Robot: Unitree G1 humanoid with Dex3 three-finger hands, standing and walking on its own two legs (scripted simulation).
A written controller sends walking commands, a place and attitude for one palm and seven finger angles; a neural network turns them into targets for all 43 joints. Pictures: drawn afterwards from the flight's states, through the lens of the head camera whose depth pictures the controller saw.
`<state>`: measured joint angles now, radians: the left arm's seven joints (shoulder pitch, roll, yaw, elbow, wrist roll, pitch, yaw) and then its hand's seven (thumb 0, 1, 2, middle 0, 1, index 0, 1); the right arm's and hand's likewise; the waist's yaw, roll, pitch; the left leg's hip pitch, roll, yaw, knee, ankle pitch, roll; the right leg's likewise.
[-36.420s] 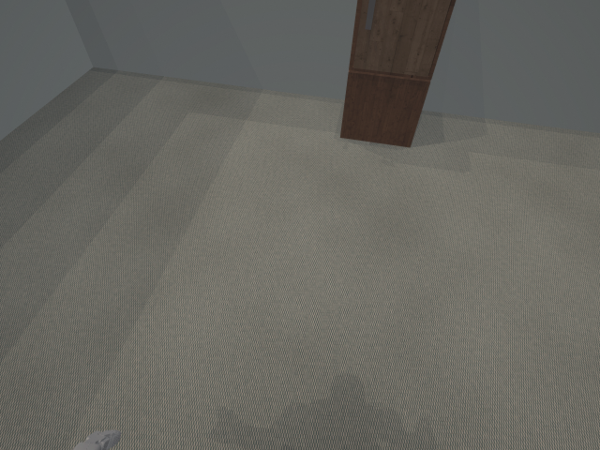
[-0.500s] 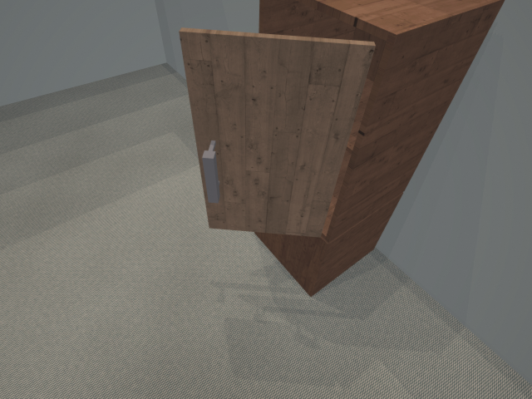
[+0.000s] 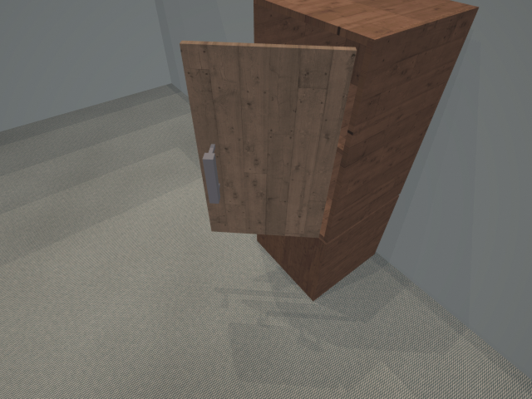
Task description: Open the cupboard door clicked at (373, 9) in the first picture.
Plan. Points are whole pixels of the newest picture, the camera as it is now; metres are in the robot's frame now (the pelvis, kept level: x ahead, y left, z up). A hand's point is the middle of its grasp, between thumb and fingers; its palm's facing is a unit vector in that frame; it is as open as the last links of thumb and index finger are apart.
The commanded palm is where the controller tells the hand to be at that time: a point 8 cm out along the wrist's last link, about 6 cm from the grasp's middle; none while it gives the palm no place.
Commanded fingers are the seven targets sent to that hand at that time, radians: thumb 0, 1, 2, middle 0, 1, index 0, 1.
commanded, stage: look again from close up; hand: left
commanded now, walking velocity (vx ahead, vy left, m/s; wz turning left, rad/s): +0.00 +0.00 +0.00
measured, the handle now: (213, 173) +0.67 +0.17 -0.07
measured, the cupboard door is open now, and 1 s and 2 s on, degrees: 49 49 49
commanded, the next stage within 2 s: shuffle to correct the standing spot in 0.12 s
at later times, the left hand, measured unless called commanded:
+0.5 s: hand out of the picture -0.02 +0.17 -0.18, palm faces +0.01 -0.99 -0.16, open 7.4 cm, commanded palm none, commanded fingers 0.00 0.90 0.90 -0.20 -0.30 -0.20 -0.30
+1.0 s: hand out of the picture +0.05 +0.15 -0.19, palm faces +0.09 -0.99 -0.13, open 7.4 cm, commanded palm none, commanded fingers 0.00 0.90 0.90 -0.20 -0.30 -0.20 -0.30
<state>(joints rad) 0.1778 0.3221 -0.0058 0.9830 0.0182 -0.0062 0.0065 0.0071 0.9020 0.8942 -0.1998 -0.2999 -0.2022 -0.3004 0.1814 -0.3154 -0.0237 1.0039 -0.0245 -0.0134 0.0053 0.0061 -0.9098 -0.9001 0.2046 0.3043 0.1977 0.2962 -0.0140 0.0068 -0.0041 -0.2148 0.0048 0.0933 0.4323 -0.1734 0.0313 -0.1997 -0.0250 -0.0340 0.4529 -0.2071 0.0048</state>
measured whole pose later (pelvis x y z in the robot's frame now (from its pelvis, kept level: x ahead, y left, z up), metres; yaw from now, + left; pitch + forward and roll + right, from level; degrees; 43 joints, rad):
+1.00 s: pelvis +0.11 +0.01 -0.01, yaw +0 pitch -1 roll -1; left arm 0.44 0.09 0.03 1.09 0.03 -0.05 0.04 0.00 0.90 0.89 -0.20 -0.30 -0.20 -0.30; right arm 0.24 -0.16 -0.06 1.08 -0.01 -0.01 -0.02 0.02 -0.94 -0.90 0.20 0.30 0.20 0.30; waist 0.03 -0.01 0.04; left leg -0.41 0.04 0.10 0.80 -0.41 0.01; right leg -0.09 -0.01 -0.03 0.51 -0.40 0.01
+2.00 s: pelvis +0.10 +0.02 -0.01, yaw -3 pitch -1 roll +0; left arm 0.34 0.15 -0.01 1.05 0.02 0.00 0.03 0.01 0.91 0.89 -0.20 -0.30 -0.20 -0.30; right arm 0.32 -0.15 -0.01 1.04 -0.03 0.01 -0.01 0.02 -0.93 -0.90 0.20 0.30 0.20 0.30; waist -0.01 0.03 0.01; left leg -0.33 0.00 0.07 0.56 -0.22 0.04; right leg -0.26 -0.06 -0.04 0.56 -0.29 0.03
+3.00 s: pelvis +0.10 -0.03 -0.11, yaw -2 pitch +16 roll -1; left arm 0.46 0.20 0.26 0.11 -0.32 -0.53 -0.37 0.01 0.53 0.74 -0.23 -0.53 -0.23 -0.53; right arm 0.11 -0.25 -0.08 0.53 0.02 -0.25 -0.05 0.01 -0.91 -0.90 0.20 0.30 0.20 0.30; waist 0.05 -0.02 -0.15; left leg -1.03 0.07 -0.03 1.26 -0.51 -0.04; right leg -0.92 -0.02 -0.10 1.27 -0.62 -0.04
